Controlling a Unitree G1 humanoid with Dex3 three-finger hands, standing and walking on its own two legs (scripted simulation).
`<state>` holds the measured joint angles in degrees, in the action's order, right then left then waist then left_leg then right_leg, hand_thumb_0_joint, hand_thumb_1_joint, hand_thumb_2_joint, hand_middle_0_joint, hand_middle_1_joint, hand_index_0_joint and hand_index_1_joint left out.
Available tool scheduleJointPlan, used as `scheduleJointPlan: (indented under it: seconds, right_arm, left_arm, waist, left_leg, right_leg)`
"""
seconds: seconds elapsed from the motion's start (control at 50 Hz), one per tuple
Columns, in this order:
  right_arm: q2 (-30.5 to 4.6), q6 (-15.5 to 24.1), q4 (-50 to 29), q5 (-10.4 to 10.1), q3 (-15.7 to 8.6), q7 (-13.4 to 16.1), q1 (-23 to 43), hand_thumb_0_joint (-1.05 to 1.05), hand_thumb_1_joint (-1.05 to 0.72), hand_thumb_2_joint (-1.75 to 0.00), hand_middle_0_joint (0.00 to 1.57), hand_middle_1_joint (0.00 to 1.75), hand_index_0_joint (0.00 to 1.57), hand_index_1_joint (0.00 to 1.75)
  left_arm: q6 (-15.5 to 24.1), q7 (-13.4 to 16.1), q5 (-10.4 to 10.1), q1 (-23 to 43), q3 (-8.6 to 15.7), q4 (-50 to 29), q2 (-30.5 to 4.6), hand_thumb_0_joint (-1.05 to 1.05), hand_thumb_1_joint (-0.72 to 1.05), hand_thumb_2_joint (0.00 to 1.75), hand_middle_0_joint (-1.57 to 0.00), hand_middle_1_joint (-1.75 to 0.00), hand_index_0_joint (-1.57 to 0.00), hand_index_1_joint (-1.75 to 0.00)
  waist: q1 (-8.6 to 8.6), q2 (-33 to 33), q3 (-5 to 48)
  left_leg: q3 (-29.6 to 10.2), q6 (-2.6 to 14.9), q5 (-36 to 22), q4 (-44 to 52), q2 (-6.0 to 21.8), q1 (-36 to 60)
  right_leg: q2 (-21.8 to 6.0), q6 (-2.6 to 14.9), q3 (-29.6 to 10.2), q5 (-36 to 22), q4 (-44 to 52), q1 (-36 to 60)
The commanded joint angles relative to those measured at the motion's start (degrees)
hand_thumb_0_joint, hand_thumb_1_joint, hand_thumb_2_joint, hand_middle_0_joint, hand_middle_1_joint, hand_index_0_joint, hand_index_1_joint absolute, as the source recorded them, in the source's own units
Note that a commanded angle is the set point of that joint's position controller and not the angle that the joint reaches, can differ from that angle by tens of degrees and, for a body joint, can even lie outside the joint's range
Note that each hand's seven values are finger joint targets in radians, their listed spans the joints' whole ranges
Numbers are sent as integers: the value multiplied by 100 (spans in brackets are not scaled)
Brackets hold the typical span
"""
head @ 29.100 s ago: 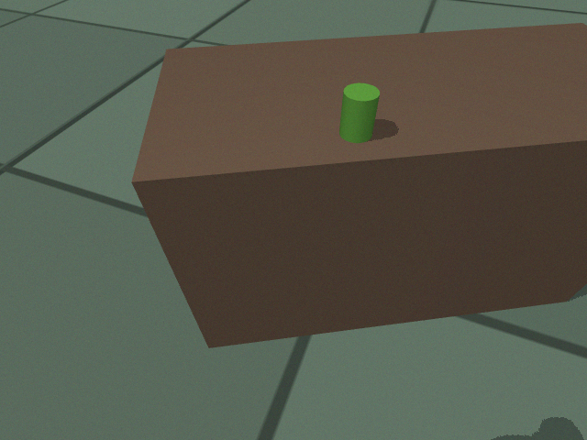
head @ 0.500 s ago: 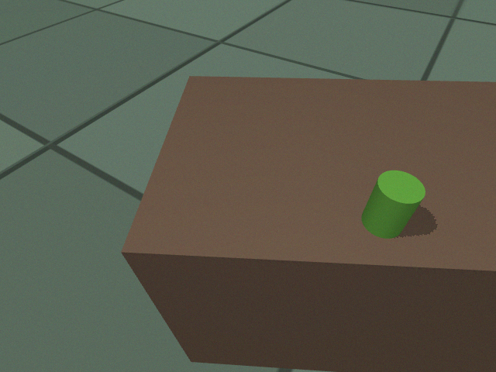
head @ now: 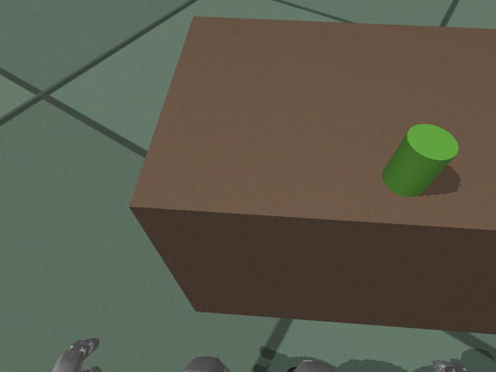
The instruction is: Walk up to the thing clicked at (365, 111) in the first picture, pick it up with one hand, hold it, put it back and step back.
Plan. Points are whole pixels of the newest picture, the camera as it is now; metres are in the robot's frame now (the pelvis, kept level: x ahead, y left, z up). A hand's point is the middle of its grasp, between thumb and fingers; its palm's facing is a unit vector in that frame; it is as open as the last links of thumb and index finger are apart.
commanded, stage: step back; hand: right
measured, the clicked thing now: (416, 162) +0.42 -0.25 +0.08
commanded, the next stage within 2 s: none
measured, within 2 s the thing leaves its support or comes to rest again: neither
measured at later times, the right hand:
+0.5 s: hand out of the picture +0.00 -0.25 -0.16, palm faces +0.05 +0.92 -0.38, open 7.4 cm
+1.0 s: hand out of the picture -0.13 -0.23 -0.13, palm faces -0.02 +0.90 -0.43, open 7.4 cm
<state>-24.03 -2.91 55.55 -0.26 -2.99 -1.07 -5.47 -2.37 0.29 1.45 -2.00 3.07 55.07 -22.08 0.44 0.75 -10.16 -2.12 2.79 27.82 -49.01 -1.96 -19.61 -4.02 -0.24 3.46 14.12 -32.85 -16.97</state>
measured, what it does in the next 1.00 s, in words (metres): walks backwards: right foot, then left foot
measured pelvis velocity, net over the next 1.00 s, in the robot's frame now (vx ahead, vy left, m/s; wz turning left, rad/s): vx -0.22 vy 0.04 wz -0.05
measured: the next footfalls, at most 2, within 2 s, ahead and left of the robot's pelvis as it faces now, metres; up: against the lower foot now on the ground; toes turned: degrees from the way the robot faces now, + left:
right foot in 0.48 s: -0.07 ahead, -0.10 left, +0.00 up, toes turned -3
left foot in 0.82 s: -0.13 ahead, +0.15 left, +0.00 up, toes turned -3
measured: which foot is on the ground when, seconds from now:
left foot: down 0.00-0.50, up 0.52-0.80, down 0.82-1.00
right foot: down 0.00-0.08, up 0.10-0.46, down 0.48-0.84, up 0.86-1.00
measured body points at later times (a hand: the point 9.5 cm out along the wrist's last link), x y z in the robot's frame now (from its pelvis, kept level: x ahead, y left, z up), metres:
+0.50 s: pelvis -0.09 +0.02 -0.01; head -0.02 +0.01 +0.43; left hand +0.03 +0.33 -0.13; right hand +0.00 -0.30 -0.13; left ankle -0.02 +0.13 -0.73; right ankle -0.11 -0.10 -0.73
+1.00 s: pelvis -0.22 +0.04 +0.00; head -0.16 +0.07 +0.45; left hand -0.09 +0.36 -0.13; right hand -0.13 -0.27 -0.10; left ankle -0.17 +0.15 -0.73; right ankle -0.25 -0.10 -0.63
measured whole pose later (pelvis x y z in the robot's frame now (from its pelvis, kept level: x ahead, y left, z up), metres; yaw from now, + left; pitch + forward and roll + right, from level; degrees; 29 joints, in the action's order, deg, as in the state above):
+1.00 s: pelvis -0.22 +0.04 +0.00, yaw -3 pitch -2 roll -1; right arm -20.7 -1.0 49.4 2.0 -1.7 0.3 -8.6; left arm -4.4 0.6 0.6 -8.7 4.9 45.9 -23.3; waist -0.5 2.5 -9.4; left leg -0.5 1.6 14.1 -33.5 0.4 -17.2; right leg 6.9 0.3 -9.1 28.3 -71.0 -27.6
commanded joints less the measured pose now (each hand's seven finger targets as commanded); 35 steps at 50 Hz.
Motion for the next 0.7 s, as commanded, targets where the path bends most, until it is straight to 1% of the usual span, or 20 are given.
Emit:
scheduleJointPlan:
  seconds: [0.0,0.02,0.04,0.06,0.08,0.1,0.12,0.14,0.22,0.3,0.38,0.42,0.44,0.46,0.48,0.5,0.54,0.56,0.6,0.68]
  right_arm:
    - [-922,122,-214,74,-316,77,-908,0,-90,-90,20,30,20,30]
    - [-996,168,-254,162,-363,97,-917,0,-90,-90,20,30,20,30]
    - [-1488,220,-409,287,-472,120,-679,0,-90,-90,20,30,20,30]
    - [-1921,245,-575,253,-523,108,-484,0,-90,-90,20,30,20,30]
    - [-2039,246,-609,177,-553,115,-481,0,-90,-90,20,30,20,30]
    - [-1766,246,-690,178,-504,151,-269,0,-90,-90,20,30,20,30]
    - [-1519,240,-740,206,-431,206,53,0,-90,-90,20,30,20,30]
    - [-1366,241,-795,220,-388,250,215,0,-90,-90,20,30,20,30]
    - [-1163,260,-840,183,-393,313,-374,0,-90,-90,20,30,20,30]
    - [-1254,242,-912,162,-410,335,-592,0,-90,-90,20,30,20,30]
    - [-1313,184,-1071,133,-364,292,-226,0,-90,-90,20,30,20,30]
    - [-1327,138,-1091,79,-352,255,-103,0,-90,-90,20,30,20,30]
    - [-1222,136,-1107,38,-317,240,-74,0,-90,-90,20,30,20,30]
    - [-1014,142,-1164,-5,-247,229,-101,0,-90,-90,20,30,20,30]
    - [-832,130,-1210,-36,-240,271,221,0,-90,-90,20,30,20,30]
    - [-961,82,-1114,1,-286,306,185,0,-90,-90,20,30,20,30]
    - [-992,82,-904,-81,-262,296,-304,0,-90,-90,20,30,20,30]
    - [-948,122,-892,-100,-221,313,-354,0,-90,-90,20,30,20,30]
    - [-992,187,-894,-33,-187,337,-479,0,-90,-90,20,30,20,30]
    - [-870,228,-1067,43,-172,330,-305,0,-90,-90,20,30,20,30]
  left_arm:
    - [61,86,-18,432,302,-729,-1454,0,90,90,-20,-30,-20,-30]
    - [-4,70,-71,310,259,-799,-1329,0,90,90,-20,-30,-20,-30]
    - [-55,74,-159,45,208,-865,-975,0,90,90,-20,-30,-20,-30]
    - [-101,135,-137,-33,241,-875,-949,0,90,90,-20,-30,-20,-30]
    - [-126,192,-83,120,284,-825,-1126,0,90,90,-20,-30,-20,-30]
    - [-138,212,-80,189,323,-780,-1210,0,90,90,-20,-30,-20,-30]
    - [-140,221,-134,-79,306,-705,-1169,0,90,90,-20,-30,-20,-30]
    - [-124,210,-182,-362,282,-614,-1130,0,90,90,-20,-30,-20,-30]
    - [-50,156,-77,-416,318,-815,-1106,0,90,90,-20,-30,-20,-30]
    - [7,107,-66,-334,347,-986,-1048,0,90,90,-20,-30,-20,-30]
    - [59,39,-32,-894,381,-845,-947,0,90,90,-20,-30,-20,-30]
    - [103,28,8,-1236,394,-693,-895,0,90,90,-20,-30,-20,-30]
    - [143,44,52,-1352,419,-694,-1031,0,90,90,-20,-30,-20,-30]
    - [178,51,121,-1289,525,-760,-1425,0,90,90,-20,-30,-20,-30]
    - [142,25,2,-982,621,-875,-1949,0,90,90,-20,-30,-20,-30]
    - [196,27,95,-740,615,-1103,-1960,0,90,90,-20,-30,-20,-30]
    - [196,80,-7,-317,487,-1242,-1441,0,90,90,-20,-30,-20,-30]
    - [182,95,11,-248,487,-1285,-1387,0,90,90,-20,-30,-20,-30]
    - [173,110,41,-397,463,-1396,-1238,0,90,90,-20,-30,-20,-30]
    - [122,168,57,-890,463,-1420,-1226,0,90,90,-20,-30,-20,-30]
  waist:
    - [197,638,1367]
    - [201,233,1317]
    - [17,-1061,1281]
    - [32,-1319,1326]
    - [242,-1344,1440]
    - [177,-841,1330]
    - [-76,-723,1245]
    - [-216,-919,1176]
    - [22,-727,1385]
    - [226,-806,1301]
    - [45,-1035,1521]
    - [-143,-885,1568]
    - [-207,-681,1617]
    - [-136,166,1459]
    - [-339,1459,1047]
    - [-349,1376,760]
    - [8,505,799]
    - [44,693,891]
    - [-115,692,1175]
    - [-425,972,1312]
  left_leg:
    - [156,-101,-1076,1695,183,449]
    - [2,-98,-2335,2374,299,759]
    - [-1700,213,-3871,2810,1390,991]
    - [-2350,823,-4985,2771,2045,925]
    - [-2837,1269,-4586,2912,2356,612]
    - [-2323,1143,-4375,2781,2136,643]
    - [-1593,948,-4434,2512,1753,1034]
    - [-1275,919,-4522,2348,1625,1131]
    - [-1225,1185,-4789,2142,1741,1957]
    - [-1148,1278,-4689,2040,1861,2037]
    - [-984,983,-3670,1894,1727,1414]
    - [-780,756,-3282,1597,1533,997]
    - [-649,507,-2843,1421,1382,617]
    - [-440,151,-2036,918,883,-337]
    - [188,-195,86,-313,-246,-550]
    - [-509,-248,982,-1599,-248,-461]
    - [-935,-233,400,-2020,-351,-617]
    - [-752,-246,253,-1990,-414,-758]
    - [-566,-349,169,-1721,-407,-899]
    - [-285,-407,333,-246,-110,-1015]
  right_leg:
    - [-1109,936,-862,-2308,-218,609]
    - [-732,673,-657,-1676,-748,333]
    - [280,309,-375,-238,-1751,-436]
    - [989,164,-838,2346,-2515,-842]
    - [1074,165,-1411,2647,-3219,-727]
    - [1010,204,-1683,2347,-3610,-851]
    - [1018,213,-1706,1931,-3795,-1261]
    - [998,159,-1598,1618,-3952,-1422]
    - [910,-120,-1339,1624,-3503,-1401]
    - [739,-158,-1079,1624,-2279,-1137]
    - [570,9,-542,1087,-662,-84]
    - [576,166,-311,106,541,607]
    - [337,287,-603,-439,808,959]
    - [-417,581,-1771,-849,859,1195]
    - [-1527,1600,-3046,-1424,1338,281]
    - [-1972,1961,-3570,-1831,1435,-295]
    - [-1163,1485,-2164,-2554,939,52]
    - [-953,1309,-1799,-2734,782,284]
    - [-801,1273,-1553,-3102,500,944]
    - [-983,1368,-1661,-3503,191,1805]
